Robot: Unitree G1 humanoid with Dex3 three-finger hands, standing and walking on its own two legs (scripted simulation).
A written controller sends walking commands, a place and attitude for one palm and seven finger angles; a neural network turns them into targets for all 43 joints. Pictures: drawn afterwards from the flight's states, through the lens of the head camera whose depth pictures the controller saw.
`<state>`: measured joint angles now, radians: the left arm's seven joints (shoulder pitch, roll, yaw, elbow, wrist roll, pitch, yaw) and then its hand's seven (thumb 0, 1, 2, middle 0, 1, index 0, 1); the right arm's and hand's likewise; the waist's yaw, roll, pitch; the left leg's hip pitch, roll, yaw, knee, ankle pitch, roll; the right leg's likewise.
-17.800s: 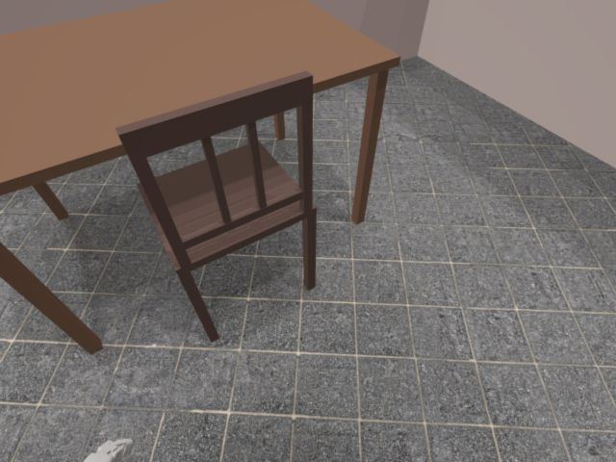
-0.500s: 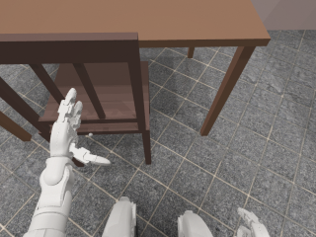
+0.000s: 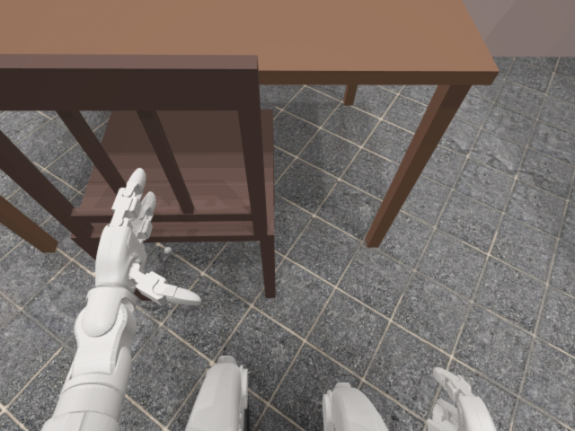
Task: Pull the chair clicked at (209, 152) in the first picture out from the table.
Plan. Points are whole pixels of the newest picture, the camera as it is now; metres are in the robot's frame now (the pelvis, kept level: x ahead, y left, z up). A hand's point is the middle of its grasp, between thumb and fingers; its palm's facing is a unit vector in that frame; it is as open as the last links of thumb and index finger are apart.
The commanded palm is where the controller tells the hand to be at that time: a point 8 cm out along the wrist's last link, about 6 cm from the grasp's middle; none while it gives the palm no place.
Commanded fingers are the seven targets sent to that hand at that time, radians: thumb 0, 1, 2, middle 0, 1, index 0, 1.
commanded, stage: aim the fingers beside a spindle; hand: left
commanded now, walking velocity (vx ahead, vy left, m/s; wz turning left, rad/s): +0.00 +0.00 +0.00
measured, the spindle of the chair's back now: (106, 168) +0.50 +0.30 +0.01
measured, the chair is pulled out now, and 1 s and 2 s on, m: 0.00 0.00 0.00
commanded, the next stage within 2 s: push the fingers through the gap in 0.66 s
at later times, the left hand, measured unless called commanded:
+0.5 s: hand (177, 245) +0.35 +0.16 +0.03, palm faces +0.00 -1.00 -0.04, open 16.9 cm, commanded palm +0.34 +0.22 +0.03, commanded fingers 0.00 -0.50 0.30 -0.06 -0.08 -0.06 -0.08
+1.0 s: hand (172, 229) +0.38 +0.17 +0.03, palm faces +0.03 -1.00 -0.06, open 16.9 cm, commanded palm +0.36 +0.22 +0.03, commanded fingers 0.00 -0.50 0.30 -0.06 -0.08 -0.06 -0.08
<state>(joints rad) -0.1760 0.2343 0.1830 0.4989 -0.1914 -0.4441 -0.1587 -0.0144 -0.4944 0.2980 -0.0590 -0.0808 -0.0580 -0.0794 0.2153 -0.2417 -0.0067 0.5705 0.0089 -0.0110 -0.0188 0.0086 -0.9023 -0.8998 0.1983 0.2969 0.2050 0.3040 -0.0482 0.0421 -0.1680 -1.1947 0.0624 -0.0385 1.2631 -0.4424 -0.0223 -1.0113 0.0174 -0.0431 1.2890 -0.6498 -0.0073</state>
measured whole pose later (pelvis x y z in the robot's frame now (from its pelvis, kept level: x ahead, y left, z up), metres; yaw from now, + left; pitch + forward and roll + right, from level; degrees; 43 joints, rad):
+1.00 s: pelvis +0.00 +0.00 +0.00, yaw +0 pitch +22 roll -3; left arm -0.28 0.25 0.20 0.55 -0.16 -0.46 -0.12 -0.01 -0.50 0.30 -0.06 -0.08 -0.06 -0.08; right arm 0.21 -0.24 0.00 0.59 0.00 0.01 -0.02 0.01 -0.90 -0.90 0.20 0.30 0.21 0.30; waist -0.06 0.04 -0.17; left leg -1.22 0.06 -0.04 1.28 -0.45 -0.02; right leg -1.03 0.02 -0.04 1.30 -0.65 -0.01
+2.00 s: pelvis +0.00 +0.01 -0.01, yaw -2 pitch +25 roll -4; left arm -0.67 0.36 0.33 0.93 -0.10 -0.48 -0.13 -0.01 -0.50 0.30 -0.06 -0.08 -0.06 -0.08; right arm 0.28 -0.24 0.00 0.64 -0.03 0.07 0.00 0.01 -0.90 -0.90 0.20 0.30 0.21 0.30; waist -0.12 0.05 -0.16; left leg -1.31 0.07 -0.04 1.31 -0.45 0.00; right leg -1.11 0.03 -0.04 1.31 -0.64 0.01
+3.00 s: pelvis +0.00 +0.01 -0.01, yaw -2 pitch +26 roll -4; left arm -0.66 0.34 0.33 0.91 -0.10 -0.48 -0.11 -0.01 -0.24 0.41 -0.39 -1.09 -0.37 -1.09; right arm 0.28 -0.24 0.00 0.63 -0.03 0.10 0.02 0.00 -0.90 -0.90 0.20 0.30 0.20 0.30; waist -0.13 0.05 -0.16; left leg -1.30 0.07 -0.04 1.30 -0.45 -0.01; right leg -1.11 0.03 -0.03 1.31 -0.64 0.01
